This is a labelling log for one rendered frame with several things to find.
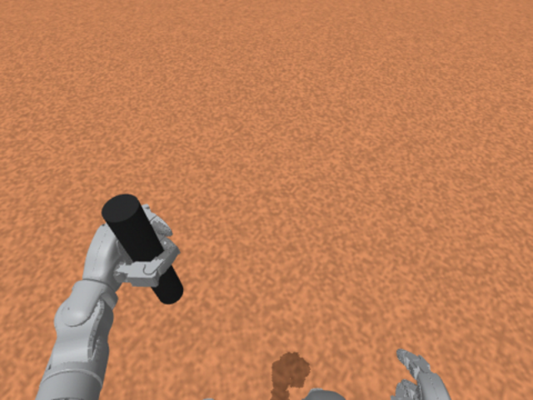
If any left robot arm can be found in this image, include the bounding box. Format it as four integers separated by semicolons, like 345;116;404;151
35;279;118;400

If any left robot hand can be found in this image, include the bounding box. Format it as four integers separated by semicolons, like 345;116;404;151
82;204;180;292

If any right robot hand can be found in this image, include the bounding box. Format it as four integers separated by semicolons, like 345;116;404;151
391;349;451;400

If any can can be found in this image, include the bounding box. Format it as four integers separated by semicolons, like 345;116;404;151
102;194;183;304

